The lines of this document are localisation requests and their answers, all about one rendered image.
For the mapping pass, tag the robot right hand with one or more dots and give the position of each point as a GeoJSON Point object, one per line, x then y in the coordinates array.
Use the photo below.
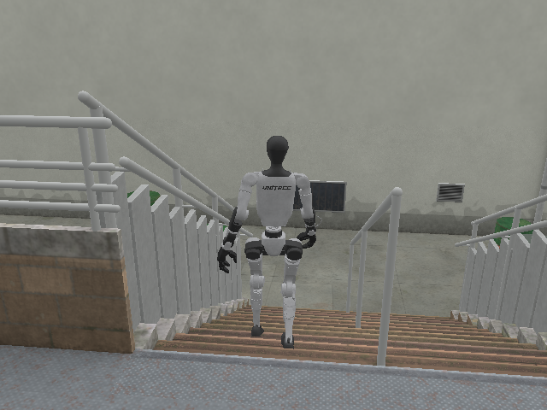
{"type": "Point", "coordinates": [304, 236]}

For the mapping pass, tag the left robot upper arm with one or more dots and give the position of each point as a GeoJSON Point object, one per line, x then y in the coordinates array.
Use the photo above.
{"type": "Point", "coordinates": [248, 180]}

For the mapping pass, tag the right robot upper arm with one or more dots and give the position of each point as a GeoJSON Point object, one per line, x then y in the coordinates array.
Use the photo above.
{"type": "Point", "coordinates": [303, 183]}

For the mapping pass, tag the left robot forearm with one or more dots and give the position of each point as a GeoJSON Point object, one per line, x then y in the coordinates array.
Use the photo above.
{"type": "Point", "coordinates": [232, 231]}

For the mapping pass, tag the robot torso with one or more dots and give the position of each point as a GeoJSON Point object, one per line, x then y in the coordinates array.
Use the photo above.
{"type": "Point", "coordinates": [274, 205]}

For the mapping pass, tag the robot left foot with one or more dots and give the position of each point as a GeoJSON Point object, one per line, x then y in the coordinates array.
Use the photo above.
{"type": "Point", "coordinates": [256, 331]}

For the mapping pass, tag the robot left hand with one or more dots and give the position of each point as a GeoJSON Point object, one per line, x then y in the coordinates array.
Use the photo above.
{"type": "Point", "coordinates": [222, 259]}

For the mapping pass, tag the right robot forearm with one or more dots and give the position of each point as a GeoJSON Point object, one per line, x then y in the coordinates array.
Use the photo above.
{"type": "Point", "coordinates": [310, 224]}

